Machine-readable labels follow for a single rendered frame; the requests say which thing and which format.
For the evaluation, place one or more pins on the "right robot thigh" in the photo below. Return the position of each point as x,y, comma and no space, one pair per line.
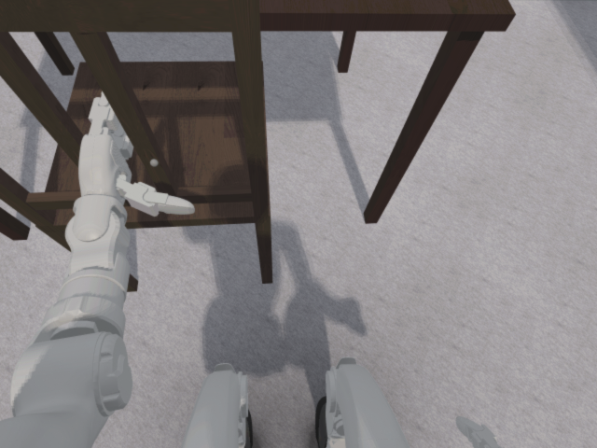
367,417

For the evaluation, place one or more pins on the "chair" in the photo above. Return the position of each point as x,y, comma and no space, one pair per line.
204,122

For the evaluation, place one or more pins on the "left robot upper arm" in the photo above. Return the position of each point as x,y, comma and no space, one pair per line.
65,390

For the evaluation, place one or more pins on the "robot right shin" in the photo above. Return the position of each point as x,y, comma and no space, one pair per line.
334,425

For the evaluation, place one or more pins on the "right robot hand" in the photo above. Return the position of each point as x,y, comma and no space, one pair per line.
480,436

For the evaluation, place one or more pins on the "table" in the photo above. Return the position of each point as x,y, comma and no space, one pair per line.
465,22

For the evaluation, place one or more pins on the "left robot forearm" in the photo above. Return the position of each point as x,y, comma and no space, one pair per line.
95,285

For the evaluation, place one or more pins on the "left robot hand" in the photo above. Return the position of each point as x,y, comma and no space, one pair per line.
102,157

